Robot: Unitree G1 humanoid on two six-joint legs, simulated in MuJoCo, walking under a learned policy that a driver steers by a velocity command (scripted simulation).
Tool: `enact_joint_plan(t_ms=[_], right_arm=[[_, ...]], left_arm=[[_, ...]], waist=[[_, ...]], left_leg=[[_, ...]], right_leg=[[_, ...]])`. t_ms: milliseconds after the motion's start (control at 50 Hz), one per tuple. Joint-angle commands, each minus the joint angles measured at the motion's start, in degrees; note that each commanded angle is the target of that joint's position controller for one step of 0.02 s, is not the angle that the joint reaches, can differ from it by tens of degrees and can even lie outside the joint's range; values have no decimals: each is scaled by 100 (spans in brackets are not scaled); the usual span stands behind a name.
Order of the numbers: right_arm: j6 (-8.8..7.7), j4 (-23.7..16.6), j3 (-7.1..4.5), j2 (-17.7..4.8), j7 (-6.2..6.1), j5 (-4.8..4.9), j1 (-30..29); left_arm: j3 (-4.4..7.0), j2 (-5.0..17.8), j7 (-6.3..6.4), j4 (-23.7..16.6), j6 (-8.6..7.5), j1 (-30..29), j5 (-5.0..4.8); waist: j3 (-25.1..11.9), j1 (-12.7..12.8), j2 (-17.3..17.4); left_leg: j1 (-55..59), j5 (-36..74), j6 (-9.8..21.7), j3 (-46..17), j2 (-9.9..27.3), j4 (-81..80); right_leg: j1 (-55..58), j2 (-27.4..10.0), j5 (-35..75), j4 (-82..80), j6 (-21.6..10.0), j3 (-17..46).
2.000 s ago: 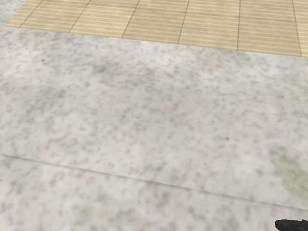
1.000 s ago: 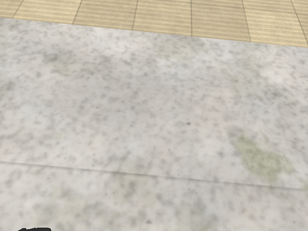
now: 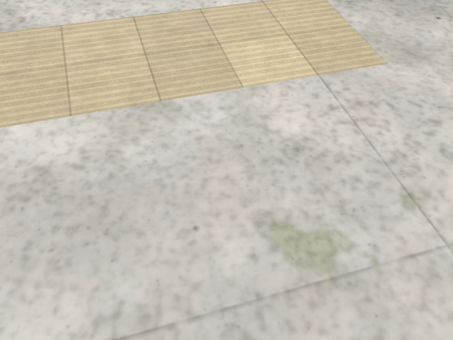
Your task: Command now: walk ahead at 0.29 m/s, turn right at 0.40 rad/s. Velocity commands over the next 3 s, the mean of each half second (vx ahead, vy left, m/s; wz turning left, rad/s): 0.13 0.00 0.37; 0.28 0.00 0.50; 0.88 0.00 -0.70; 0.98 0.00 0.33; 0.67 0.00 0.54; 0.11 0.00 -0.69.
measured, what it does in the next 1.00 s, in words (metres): walks ahead, turning left: right foot, then left foot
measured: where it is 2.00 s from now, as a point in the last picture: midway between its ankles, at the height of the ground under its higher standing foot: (193, 198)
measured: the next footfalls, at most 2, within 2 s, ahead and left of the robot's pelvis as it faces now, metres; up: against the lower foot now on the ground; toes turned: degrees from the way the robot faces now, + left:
right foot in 0.22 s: +0.17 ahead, -0.16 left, +0.00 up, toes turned +5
left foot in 0.64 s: +0.11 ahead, +0.10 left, +0.00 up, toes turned +32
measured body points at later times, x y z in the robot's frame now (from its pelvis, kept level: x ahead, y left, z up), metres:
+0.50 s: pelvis +0.09 -0.05 -0.01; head +0.14 -0.04 +0.44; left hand +0.18 +0.25 -0.10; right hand +0.29 -0.31 -0.11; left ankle +0.08 +0.08 -0.69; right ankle +0.13 -0.17 -0.75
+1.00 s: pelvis +0.17 +0.03 +0.00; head +0.16 +0.04 +0.45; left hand +0.13 +0.34 -0.10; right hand +0.41 -0.15 -0.08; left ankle +0.08 +0.08 -0.75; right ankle +0.35 -0.07 -0.67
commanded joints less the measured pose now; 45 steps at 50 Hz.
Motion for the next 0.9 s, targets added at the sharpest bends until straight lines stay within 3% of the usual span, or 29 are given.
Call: enact_joint_plan(t_ms=[20,60,100,140,180,200,220,240,260,280,300,340,380,440,500,580,620,640,660,680,700,720,740,760,800,840,900], right_arm=[[-118,-150,-86,-568,69,-29,130],[-43,-97,-95,-703,115,79,-101],[23,-47,-166,-949,151,158,-69],[90,101,-226,-1147,166,196,247],[167,73,-239,-1182,124,282,104],[176,49,-206,-1064,99,319,41],[138,-54,-112,-754,92,240,27],[115,-214,64,-119,101,7,276],[144,-126,8,-362,62,165,832],[241,-36,-136,-798,24,252,682],[344,-77,-190,-827,-11,281,437],[597,-73,-231,-759,-94,216,452],[713,-232,-190,-526,-92,211,313],[740,-526,-141,-369,3,179,-135],[758,-716,-112,-348,184,167,-403],[880,-930,-215,-591,320,219,-639],[907,-955,-300,-658,325,222,-520],[891,-874,-400,-841,257,187,-226],[840,-862,-642,-1598,131,189,221],[704,-1051,-676,-2170,133,21,36],[511,-1089,-577,-1747,227,-24,36],[377,-893,-503,-1567,220,107,209],[335,-851,-457,-1387,190,286,77],[348,-897,-338,-1143,145,348,-237],[277,-963,-155,-862,55,156,-475],[146,-829,-117,-871,34,49,-277],[-5,-629,-110,-971,31,24,29]], left_arm=[[-103,-51,4,-540,-214,-540,13],[-178,-133,-31,-597,-288,-681,99],[-215,-170,-81,-602,-350,-936,121],[-150,3,-122,-589,-380,-951,62],[-31,234,-100,-489,-390,-592,-4],[36,375,-51,-414,-390,-346,20],[123,661,36,-409,-372,83,124],[202,1097,157,-446,-258,556,273],[167,945,118,-362,-168,563,325],[53,506,67,-401,-150,394,267],[-23,234,64,-383,-151,28,199],[-71,67,73,-387,-142,-592,165],[-31,110,117,-313,-179,-777,249],[27,212,180,-161,-206,-742,245],[119,459,145,-89,-188,-864,178],[231,688,-2,14,-178,-854,18],[249,666,-45,88,-131,-839,-96],[229,510,-85,229,-104,-547,-103],[175,307,-106,182,-87,-416,39],[51,60,-58,-333,-118,-797,222],[137,409,1,-295,-101,-1193,227],[138,392,-15,-320,-154,-1175,92],[166,428,-24,-225,-224,-1073,55],[213,584,-45,-120,-254,-902,62],[174,477,-163,133,-326,-535,57],[105,332,-203,260,-391,-539,37],[24,255,-205,235,-391,-692,-18]], waist=[[664,-44,469],[631,108,736],[532,11,911],[323,-23,1027],[133,271,1102],[-32,433,1000],[-588,590,712],[-1352,553,-875],[-1878,440,-1509],[-1425,497,-970],[-883,372,-922],[-407,120,-909],[-212,64,-853],[-181,179,-678],[-205,214,-587],[-187,232,-577],[-220,67,-438],[-309,-31,-51],[-291,-144,1407],[-564,71,2528],[-868,-295,1389],[-763,-164,1113],[-531,-37,688],[-359,103,803],[-361,226,1170],[-237,131,1045],[117,-14,1017]], left_leg=[[184,-277,942,-1406,1268,-1156],[70,769,1020,-1146,1164,-1100],[-232,1627,979,-936,1032,-825],[-64,2066,950,-1156,1154,-441],[63,2119,716,-1471,1157,30],[-124,2088,474,-1431,983,406],[-632,1446,128,-1215,610,1239],[-2161,-1894,-330,-682,-20,3008],[-2664,-2890,-534,-723,-75,4273],[-2858,-2543,-631,-776,201,4878],[-3120,-2167,-704,-625,319,5046],[-2830,-1540,-896,-526,500,5144],[-2582,-1043,-967,-333,534,4957],[-2549,-644,-878,-317,709,4155],[-2006,-376,-653,-140,760,3252],[-1514,-528,-331,189,622,2404],[-941,-165,-80,383,406,1565],[-263,418,133,271,228,1070],[823,2903,640,-1213,1028,429],[1262,3452,1914,-3592,2173,220],[1157,2823,2000,-3352,2183,1],[1076,671,1685,-3047,1840,-201],[870,-1508,1382,-2987,1596,-448],[722,-2340,1244,-2875,1594,-617],[520,-2325,1096,-2443,1371,-836],[594,-1830,990,-2040,1310,-983],[714,-1740,939,-1738,1470,-1214]], right_leg=[[-858,-25,310,-610,121,298],[-282,-176,382,-1743,168,-93],[631,5,269,-2655,245,-362],[1165,250,129,-3190,217,-396],[1838,379,611,-4192,9,-299],[2549,328,1186,-4810,-162,-280],[3730,-356,2020,-4741,-433,193],[5339,-2005,4834,-4009,-1056,1432],[5030,-2718,4574,-4198,-1820,2136],[4563,-2276,3732,-4440,-1768,1715],[4132,-1901,3069,-4614,-1552,1122],[3173,-1550,2488,-4954,-1405,376],[2709,-1501,2175,-5257,-1438,-127],[2883,-1686,1965,-5334,-1502,-440],[2840,-1795,1938,-5267,-1446,-818],[3045,-1983,1931,-4889,-1173,-1070],[2982,-1890,1671,-4268,-823,-1350],[2664,-1592,1336,-3530,-518,-1618],[1340,-917,-142,-1753,1,-2041],[-415,42,-2728,-246,362,-1244],[-590,10,-2604,392,302,-303],[-675,-89,-1947,179,56,-39],[-720,-236,-1362,-252,-100,64],[-765,-282,-893,-555,-123,-40],[-440,-237,-59,-688,-56,-300],[-440,-293,534,-1079,-15,-377],[-794,-377,994,-1501,40,-293]])
Over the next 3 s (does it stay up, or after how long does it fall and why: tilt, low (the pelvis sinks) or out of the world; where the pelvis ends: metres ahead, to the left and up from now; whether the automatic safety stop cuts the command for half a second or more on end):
stays up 1.48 0.21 -0.03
